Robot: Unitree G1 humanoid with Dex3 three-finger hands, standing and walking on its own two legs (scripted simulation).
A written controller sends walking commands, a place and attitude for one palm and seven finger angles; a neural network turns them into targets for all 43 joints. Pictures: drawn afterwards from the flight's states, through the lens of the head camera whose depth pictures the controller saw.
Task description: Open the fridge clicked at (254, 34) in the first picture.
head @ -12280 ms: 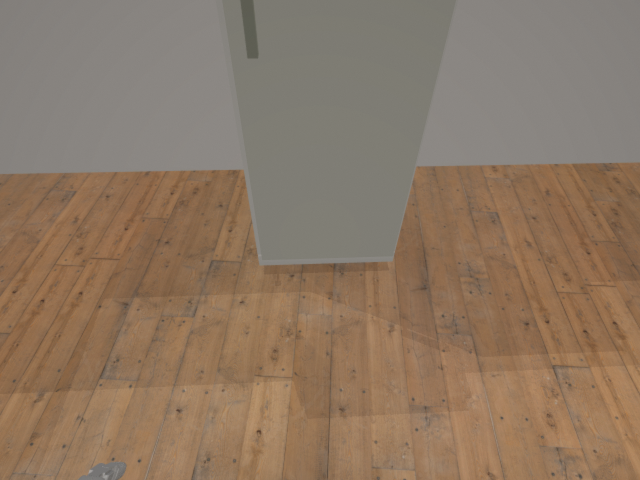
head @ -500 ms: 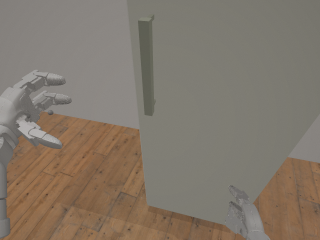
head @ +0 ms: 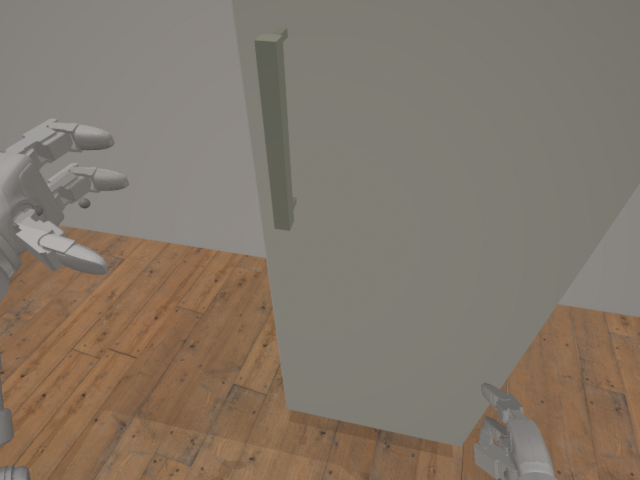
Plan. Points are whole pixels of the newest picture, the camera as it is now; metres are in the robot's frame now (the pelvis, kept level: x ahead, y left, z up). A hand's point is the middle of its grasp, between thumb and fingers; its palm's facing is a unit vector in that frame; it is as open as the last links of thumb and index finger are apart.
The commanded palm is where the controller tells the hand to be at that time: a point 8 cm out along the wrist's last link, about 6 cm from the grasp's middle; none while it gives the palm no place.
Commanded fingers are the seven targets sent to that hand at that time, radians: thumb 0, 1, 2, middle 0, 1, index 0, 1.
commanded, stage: raise the hand to about handle height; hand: left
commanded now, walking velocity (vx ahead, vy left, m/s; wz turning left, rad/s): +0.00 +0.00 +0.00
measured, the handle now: (282, 139) +0.46 +0.11 +0.23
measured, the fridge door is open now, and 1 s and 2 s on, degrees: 0 0 0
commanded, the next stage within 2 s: move the hooked fingers beside the handle in 0.12 s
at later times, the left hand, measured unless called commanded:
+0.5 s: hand (121, 186) +0.31 +0.25 +0.25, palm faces +0.01 -0.99 -0.10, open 14.0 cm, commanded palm +0.27 +0.30 +0.26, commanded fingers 0.00 -0.50 0.30 -0.30 -1.20 -0.30 -1.20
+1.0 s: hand (156, 172) +0.34 +0.23 +0.25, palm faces +0.00 -1.00 -0.08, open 14.0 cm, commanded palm +0.31 +0.27 +0.25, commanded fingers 0.00 -0.50 0.30 -0.30 -1.20 -0.30 -1.20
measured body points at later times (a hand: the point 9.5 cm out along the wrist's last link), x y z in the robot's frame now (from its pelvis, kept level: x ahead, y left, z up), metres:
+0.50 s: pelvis +0.00 -0.01 +0.00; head -0.03 -0.02 +0.45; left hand +0.31 +0.31 +0.25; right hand +0.22 -0.22 -0.06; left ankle -0.04 +0.10 -0.74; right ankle +0.05 -0.11 -0.74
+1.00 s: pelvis +0.00 +0.00 +0.00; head -0.03 -0.02 +0.45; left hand +0.34 +0.28 +0.25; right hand +0.21 -0.23 -0.07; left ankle -0.04 +0.10 -0.74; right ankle +0.05 -0.11 -0.74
